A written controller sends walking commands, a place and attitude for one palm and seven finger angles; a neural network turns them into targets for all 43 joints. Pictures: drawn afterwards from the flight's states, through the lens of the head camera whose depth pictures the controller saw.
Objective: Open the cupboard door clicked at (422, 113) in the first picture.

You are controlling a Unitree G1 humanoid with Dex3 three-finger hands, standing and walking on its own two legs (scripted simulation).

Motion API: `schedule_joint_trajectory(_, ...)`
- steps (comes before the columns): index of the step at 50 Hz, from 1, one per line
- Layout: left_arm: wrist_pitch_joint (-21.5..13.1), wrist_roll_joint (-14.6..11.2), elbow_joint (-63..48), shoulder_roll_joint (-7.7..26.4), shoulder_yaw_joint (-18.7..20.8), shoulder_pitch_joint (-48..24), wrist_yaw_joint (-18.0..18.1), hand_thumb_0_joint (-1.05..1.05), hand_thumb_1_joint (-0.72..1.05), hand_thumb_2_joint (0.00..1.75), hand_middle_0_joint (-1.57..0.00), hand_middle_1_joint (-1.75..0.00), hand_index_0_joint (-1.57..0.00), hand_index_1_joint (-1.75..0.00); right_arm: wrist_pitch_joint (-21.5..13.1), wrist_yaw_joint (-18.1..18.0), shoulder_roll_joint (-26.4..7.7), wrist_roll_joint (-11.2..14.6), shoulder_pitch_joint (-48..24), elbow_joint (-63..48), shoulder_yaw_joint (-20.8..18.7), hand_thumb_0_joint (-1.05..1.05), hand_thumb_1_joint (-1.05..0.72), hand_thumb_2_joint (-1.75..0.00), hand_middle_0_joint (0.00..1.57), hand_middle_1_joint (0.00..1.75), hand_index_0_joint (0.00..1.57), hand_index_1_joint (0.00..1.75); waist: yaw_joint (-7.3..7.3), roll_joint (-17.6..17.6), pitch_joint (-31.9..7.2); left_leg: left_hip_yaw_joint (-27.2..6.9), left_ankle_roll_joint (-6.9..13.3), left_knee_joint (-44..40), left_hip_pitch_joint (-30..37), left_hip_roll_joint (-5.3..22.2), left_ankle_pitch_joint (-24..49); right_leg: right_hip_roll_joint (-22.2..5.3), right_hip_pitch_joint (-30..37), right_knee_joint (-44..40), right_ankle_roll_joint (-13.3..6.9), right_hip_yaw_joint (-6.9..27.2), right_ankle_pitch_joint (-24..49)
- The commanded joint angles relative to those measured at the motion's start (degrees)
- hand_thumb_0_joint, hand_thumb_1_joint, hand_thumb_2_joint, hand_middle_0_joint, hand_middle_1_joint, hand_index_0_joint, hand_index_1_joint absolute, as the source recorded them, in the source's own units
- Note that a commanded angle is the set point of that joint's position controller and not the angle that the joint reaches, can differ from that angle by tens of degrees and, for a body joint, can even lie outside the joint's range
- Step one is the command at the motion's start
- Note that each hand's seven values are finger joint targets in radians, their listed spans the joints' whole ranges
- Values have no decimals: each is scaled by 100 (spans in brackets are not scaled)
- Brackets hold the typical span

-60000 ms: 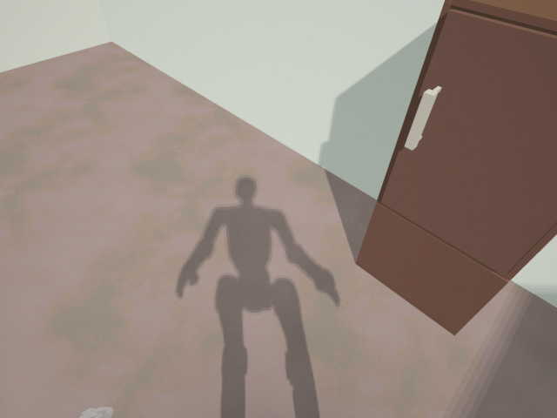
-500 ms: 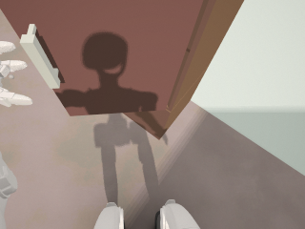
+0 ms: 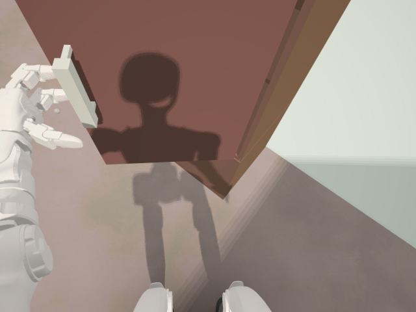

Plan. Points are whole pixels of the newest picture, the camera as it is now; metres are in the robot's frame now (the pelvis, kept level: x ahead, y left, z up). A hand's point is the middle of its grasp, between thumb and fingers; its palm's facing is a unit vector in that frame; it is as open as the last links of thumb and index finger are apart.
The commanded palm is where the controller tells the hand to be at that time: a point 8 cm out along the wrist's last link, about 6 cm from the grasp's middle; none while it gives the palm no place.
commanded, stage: slide the fingers in behind the handle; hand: left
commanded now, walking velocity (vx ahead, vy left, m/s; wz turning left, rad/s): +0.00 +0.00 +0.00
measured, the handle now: (80, 89) +0.51 +0.23 +0.07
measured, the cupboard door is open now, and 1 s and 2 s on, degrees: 44 44 44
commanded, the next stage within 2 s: close the thumb around the handle in 1.08 s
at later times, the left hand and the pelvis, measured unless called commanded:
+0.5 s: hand (83, 111) +0.46 +0.22 +0.07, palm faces +0.05 -1.00 -0.01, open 14.0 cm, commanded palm +0.44 +0.26 +0.07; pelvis -0.01 -0.02 +0.00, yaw +0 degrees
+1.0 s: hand (89, 109) +0.47 +0.21 +0.07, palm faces +0.06 -1.00 -0.01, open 13.8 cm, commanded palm +0.44 +0.26 +0.07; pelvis -0.01 -0.02 +0.00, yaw +0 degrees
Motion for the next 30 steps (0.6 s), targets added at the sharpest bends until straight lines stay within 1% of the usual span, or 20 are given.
schedule_joint_trajectory(1,-453,-175,-1417,1306,40,-2100,56,0,-50,30,-30,-120,-30,-120,-96,-66,-1117,-27,762,-309,-481,0,-90,-90,20,30,20,30,7,1061,-2481,-479,-199,-707,2747,9,3163,266,426,-412,-226,-86,1614)
schedule_joint_trajectory(3,-412,-202,-1345,1104,-59,-2010,113,0,-50,30,-30,-120,-30,-120,-89,-48,-1092,-18,729,-335,-481,0,-90,-90,20,30,20,30,-3,926,-2383,-432,-161,-729,2563,-18,2960,255,526,-424,-214,-77,1631)
schedule_joint_trajectory(4,-376,-203,-1195,1089,-57,-1999,156,0,-50,30,-30,-120,-30,-120,-85,-49,-1097,-6,694,-332,-473,0,-90,-90,20,30,20,30,-13,776,-2153,-428,-160,-779,2366,-29,2703,244,526,-438,-219,-96,1528)
schedule_joint_trajectory(7,-349,-144,-932,1167,23,-2041,280,0,-50,30,-30,-120,-30,-120,-80,-59,-1096,-6,673,-371,-455,0,-90,-90,20,30,20,30,-11,599,-1994,-324,-93,-795,1998,-91,2275,213,682,-454,-205,-29,1484)
schedule_joint_trajectory(8,-368,-102,-959,1285,80,-2136,326,0,-50,30,-30,-120,-30,-120,-82,-67,-1100,-7,682,-378,-448,0,-90,-90,20,30,20,30,-5,470,-1998,-317,-74,-801,1869,-99,2164,205,779,-441,-199,-6,1491)
schedule_joint_trajectory(10,-502,-22,-1240,1325,66,-2376,411,0,-50,30,-30,-120,-30,-120,-99,-72,-1075,-29,685,-400,-452,0,-90,-90,20,30,20,30,-15,696,-2173,-322,-81,-763,2011,-102,2322,199,785,-375,-216,7,1586)
schedule_joint_trajectory(11,-589,16,-1411,1370,109,-2376,439,0,-50,30,-30,-120,-30,-120,-108,-56,-1068,-42,693,-399,-469,0,-90,-90,20,30,20,30,62,863,-2521,-345,-113,-733,2237,-100,2517,200,818,-334,-215,27,1657)
schedule_joint_trajectory(12,-655,0,-1475,1394,168,-2282,468,0,-50,30,-30,-120,-30,-120,-115,-42,-1054,-39,664,-419,-466,0,-90,-90,20,30,20,30,110,935,-2621,-319,-127,-707,2306,-105,2574,204,882,-334,-218,45,1708)
schedule_joint_trajectory(13,-705,-18,-1493,1344,145,-2252,476,0,-50,30,-30,-120,-30,-120,-119,-44,-1044,-37,652,-409,-465,0,-90,-90,20,30,20,30,69,787,-2675,-288,-104,-678,2268,-98,2567,211,953,-345,-203,67,1779)
schedule_joint_trajectory(16,-713,-61,-1197,1264,108,-2324,457,0,-50,30,-30,-120,-30,-120,-126,-56,-1041,-18,630,-344,-452,0,-90,-90,20,30,20,30,-3,616,-2440,-250,-70,-662,1943,-112,2258,213,1036,-356,-186,103,1746)
schedule_joint_trajectory(17,-660,-46,-1067,1183,-3,-2392,430,0,-50,30,-30,-120,-30,-120,-121,-70,-1048,1,623,-332,-444,0,-90,-90,20,30,20,30,-80,467,-2276,-238,-49,-683,1763,-122,2005,200,1018,-397,-166,114,1610)
schedule_joint_trajectory(18,-612,-29,-1000,1243,24,-2420,424,0,-50,30,-30,-120,-30,-120,-115,-83,-1056,3,622,-322,-445,0,-90,-90,20,30,20,30,-57,560,-2209,-230,-44,-713,1698,-128,1906,188,1026,-417,-175,123,1560)
schedule_joint_trajectory(20,-536,-7,-1001,1150,-102,-2561,396,0,-50,30,-30,-120,-30,-120,-131,-92,-1056,0,642,-330,-439,0,-90,-90,20,30,20,30,-101,734,-2217,-222,-29,-699,1729,-149,1826,180,950,-430,-192,140,1490)
schedule_joint_trajectory(21,-524,33,-997,1249,-69,-2616,403,0,-50,30,-30,-120,-30,-120,-126,-106,-1073,-2,658,-285,-445,0,-90,-90,20,30,20,30,-102,674,-2310,-258,-36,-708,1787,-131,1869,177,929,-421,-183,132,1500)
schedule_joint_trajectory(22,-504,13,-977,1167,-120,-2577,409,0,-50,30,-30,-120,-30,-120,-131,-104,-1056,0,647,-304,-440,0,-90,-90,20,30,20,30,-103,715,-2286,-229,-29,-699,1756,-146,1836,177,937,-447,-175,152,1487)
schedule_joint_trajectory(23,-520,12,-1036,1231,-78,-2621,427,0,-50,30,-30,-120,-30,-120,-136,-106,-1062,-6,658,-296,-439,0,-90,-90,20,30,20,30,-84,679,-2332,-243,-33,-700,1735,-140,1858,170,992,-434,-179,151,1515)
schedule_joint_trajectory(25,-569,-37,-1098,1170,-67,-2626,461,0,-50,30,-30,-120,-30,-120,-160,-99,-1045,-15,677,-305,-446,0,-90,-90,20,30,20,30,-83,667,-2399,-233,-23,-665,1769,-149,1942,186,1043,-418,-189,161,1607)
schedule_joint_trajectory(27,-608,-59,-1138,969,-199,-2681,485,0,-50,30,-30,-120,-30,-120,-184,-84,-1023,-16,660,-276,-449,0,-90,-90,20,30,20,30,-98,732,-2505,-234,-38,-659,1859,-145,1949,178,985,-416,-172,157,1595)
schedule_joint_trajectory(28,-630,-51,-1166,1033,-132,-2650,511,0,-50,30,-30,-120,-30,-120,-193,-74,-1033,-24,681,-263,-459,0,-90,-90,20,30,20,30,-61,718,-2548,-229,-36,-650,1835,-146,1976,180,1033,-410,-176,163,1621)
schedule_joint_trajectory(30,-659,-14,-1173,939,-250,-2718,534,0,-50,30,-30,-120,-30,-120,-194,-71,-1024,-30,701,-248,-460,0,-90,-90,20,30,20,30,-131,670,-2500,-236,-22,-627,1805,-147,1966,188,1000,-383,-182,161,1628)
